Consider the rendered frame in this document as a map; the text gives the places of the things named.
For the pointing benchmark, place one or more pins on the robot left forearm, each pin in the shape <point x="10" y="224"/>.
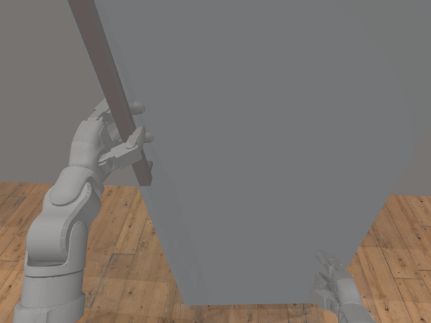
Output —
<point x="56" y="245"/>

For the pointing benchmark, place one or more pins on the right robot hand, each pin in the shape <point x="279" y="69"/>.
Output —
<point x="332" y="293"/>

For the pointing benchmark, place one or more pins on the fridge door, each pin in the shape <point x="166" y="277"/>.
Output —
<point x="280" y="128"/>

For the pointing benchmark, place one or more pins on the robot right forearm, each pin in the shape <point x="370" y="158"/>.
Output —
<point x="354" y="313"/>

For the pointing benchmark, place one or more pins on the left robot hand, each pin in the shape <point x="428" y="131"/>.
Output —
<point x="94" y="148"/>

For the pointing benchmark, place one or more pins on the handle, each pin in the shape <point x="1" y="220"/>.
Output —
<point x="91" y="30"/>

